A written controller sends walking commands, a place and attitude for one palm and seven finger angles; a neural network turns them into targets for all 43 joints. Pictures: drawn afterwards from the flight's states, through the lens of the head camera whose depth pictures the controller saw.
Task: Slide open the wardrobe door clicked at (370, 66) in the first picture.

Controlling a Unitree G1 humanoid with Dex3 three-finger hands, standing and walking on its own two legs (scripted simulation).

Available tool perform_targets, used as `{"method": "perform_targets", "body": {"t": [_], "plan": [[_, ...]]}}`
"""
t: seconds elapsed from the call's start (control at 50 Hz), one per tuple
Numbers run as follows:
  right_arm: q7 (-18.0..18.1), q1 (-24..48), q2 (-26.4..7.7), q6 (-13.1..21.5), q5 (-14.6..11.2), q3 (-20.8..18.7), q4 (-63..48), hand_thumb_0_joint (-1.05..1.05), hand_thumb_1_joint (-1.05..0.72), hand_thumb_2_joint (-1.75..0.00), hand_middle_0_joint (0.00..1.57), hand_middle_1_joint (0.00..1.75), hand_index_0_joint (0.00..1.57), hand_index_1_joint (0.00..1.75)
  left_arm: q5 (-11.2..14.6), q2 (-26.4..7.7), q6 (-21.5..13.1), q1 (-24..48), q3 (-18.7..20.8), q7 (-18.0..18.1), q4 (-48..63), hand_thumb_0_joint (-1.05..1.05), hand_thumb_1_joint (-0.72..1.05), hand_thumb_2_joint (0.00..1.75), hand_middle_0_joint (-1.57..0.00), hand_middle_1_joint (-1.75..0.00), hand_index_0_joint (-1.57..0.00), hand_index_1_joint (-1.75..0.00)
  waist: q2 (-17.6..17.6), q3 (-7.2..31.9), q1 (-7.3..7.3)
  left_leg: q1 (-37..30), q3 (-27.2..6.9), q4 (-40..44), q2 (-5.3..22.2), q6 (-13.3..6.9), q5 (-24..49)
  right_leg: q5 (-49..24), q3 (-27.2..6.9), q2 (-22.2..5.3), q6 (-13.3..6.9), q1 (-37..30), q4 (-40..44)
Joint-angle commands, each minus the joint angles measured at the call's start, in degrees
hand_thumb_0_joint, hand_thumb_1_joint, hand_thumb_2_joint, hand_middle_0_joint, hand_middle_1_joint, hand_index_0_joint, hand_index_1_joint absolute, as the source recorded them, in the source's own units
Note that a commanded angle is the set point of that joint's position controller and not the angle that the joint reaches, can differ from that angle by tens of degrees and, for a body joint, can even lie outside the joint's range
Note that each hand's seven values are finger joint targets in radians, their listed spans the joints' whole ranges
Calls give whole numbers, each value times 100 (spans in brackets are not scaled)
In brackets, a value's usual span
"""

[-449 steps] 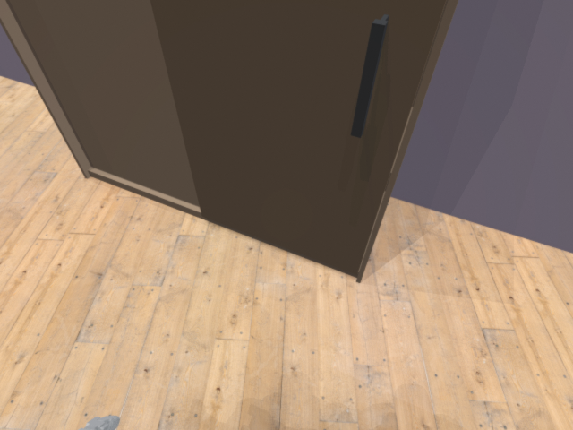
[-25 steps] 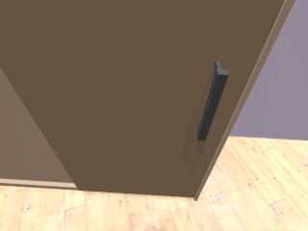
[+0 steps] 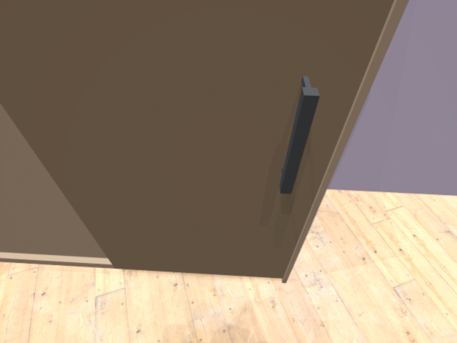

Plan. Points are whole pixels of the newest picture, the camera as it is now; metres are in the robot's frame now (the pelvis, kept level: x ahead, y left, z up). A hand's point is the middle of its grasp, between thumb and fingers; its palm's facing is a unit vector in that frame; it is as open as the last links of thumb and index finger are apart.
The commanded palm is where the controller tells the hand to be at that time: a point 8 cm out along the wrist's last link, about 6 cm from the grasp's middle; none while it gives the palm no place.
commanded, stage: come to a stop and stand still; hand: right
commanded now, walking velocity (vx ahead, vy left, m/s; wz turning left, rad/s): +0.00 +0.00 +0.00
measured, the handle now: (294, 140) +0.49 -0.10 +0.10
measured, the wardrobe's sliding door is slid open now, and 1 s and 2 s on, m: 0.00 0.00 0.00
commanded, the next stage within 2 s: look again from close up in 0.12 s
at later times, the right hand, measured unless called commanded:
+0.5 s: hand out of the picture -0.01 -0.16 -0.17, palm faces +0.02 +0.99 -0.17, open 7.4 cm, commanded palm none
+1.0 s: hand out of the picture +0.02 -0.16 -0.17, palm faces +0.01 +0.98 -0.18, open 7.4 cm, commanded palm none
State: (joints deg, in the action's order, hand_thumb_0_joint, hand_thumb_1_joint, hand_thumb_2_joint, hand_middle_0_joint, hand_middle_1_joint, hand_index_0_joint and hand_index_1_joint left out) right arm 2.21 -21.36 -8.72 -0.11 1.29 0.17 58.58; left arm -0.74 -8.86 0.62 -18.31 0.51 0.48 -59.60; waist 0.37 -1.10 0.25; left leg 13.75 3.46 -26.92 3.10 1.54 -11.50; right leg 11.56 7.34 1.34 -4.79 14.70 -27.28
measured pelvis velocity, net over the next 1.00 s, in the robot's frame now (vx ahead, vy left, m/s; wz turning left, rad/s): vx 0.02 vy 0.00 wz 0.01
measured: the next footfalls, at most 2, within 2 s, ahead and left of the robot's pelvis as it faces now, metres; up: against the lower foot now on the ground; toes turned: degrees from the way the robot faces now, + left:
none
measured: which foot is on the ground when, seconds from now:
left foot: down 0.00-1.00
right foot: down 0.00-1.00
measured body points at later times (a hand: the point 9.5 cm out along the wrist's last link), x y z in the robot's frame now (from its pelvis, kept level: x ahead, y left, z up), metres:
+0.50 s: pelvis +0.00 -0.01 +0.00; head +0.01 -0.01 +0.45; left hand +0.00 +0.21 -0.16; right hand -0.01 -0.22 -0.16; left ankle +0.03 +0.14 -0.74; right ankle +0.04 -0.06 -0.74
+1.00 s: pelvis +0.02 +0.00 +0.00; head +0.03 +0.00 +0.45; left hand +0.01 +0.21 -0.16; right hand +0.02 -0.22 -0.15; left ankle +0.03 +0.14 -0.74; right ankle +0.04 -0.06 -0.74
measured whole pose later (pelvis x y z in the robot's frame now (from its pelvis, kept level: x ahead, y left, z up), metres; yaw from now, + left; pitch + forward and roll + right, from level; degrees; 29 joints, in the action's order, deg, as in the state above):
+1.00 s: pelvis +0.02 +0.00 +0.00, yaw +1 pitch -1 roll +0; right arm 2.5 -18.2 -7.2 0.7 1.0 0.1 61.2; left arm -0.4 -7.9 -0.2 -16.8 0.4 0.7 -63.2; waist 0.5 -2.6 0.5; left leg 11.8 2.5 -24.9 3.5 2.2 -11.9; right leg 11.5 8.2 2.1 -4.9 11.7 -23.7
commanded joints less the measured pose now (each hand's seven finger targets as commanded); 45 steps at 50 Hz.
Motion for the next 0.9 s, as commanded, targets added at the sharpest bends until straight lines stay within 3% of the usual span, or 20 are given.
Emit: {"method": "perform_targets", "body": {"t": [0.0,0.48,0.62,0.88], "plan": [[53,-410,-485,82,31,-81,-201,0,-90,-90,20,30,20,30,11,-670,-108,-187,160,51,208,0,90,90,-20,-30,-20,-30,34,-410,-2,150,-340,400,240,-230,-524,1403,-1230,-908,209,376,1184],[69,-437,-335,108,22,-89,41,0,-90,-90,20,30,20,30,20,-516,-126,-201,150,59,-52,0,90,90,-20,-30,-20,-30,11,-477,-1,168,-432,431,298,-221,-346,1130,-1157,-861,272,229,1226],[81,-300,-351,132,10,-86,21,0,-90,-90,20,30,20,30,31,-474,-165,-242,122,62,-120,0,90,90,-20,-30,-20,-30,-56,-329,26,36,-453,444,351,-227,65,409,-1055,-847,269,-42,1085],[73,-175,-365,121,-4,-85,89,0,-90,-90,20,30,20,30,33,-480,-156,-229,103,66,-216,0,90,90,-20,-30,-20,-30,-54,-426,30,9,-466,532,351,-217,-6,483,-1035,-844,297,-107,1176]]}}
